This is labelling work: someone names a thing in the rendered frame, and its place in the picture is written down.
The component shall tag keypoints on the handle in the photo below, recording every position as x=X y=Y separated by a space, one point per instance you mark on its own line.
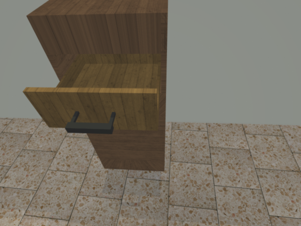
x=93 y=128

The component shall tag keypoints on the cabinet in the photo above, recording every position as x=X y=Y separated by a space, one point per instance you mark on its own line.
x=66 y=28

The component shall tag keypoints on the drawer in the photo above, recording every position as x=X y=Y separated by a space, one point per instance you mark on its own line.
x=97 y=85

